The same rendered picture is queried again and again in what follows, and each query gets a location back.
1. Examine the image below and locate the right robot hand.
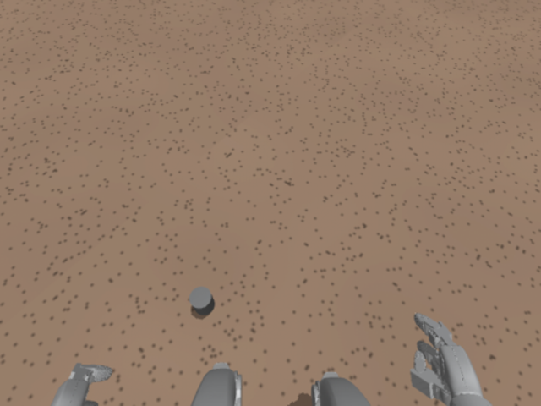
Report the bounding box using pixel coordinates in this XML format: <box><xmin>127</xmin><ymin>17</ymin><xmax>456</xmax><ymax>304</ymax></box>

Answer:
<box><xmin>410</xmin><ymin>313</ymin><xmax>483</xmax><ymax>406</ymax></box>

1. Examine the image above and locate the left robot hand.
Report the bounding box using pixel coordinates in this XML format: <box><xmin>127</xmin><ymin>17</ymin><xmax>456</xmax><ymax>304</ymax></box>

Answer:
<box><xmin>51</xmin><ymin>363</ymin><xmax>112</xmax><ymax>406</ymax></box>

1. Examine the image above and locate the can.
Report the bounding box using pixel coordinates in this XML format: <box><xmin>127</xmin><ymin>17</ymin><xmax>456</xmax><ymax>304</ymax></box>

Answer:
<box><xmin>189</xmin><ymin>287</ymin><xmax>215</xmax><ymax>315</ymax></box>

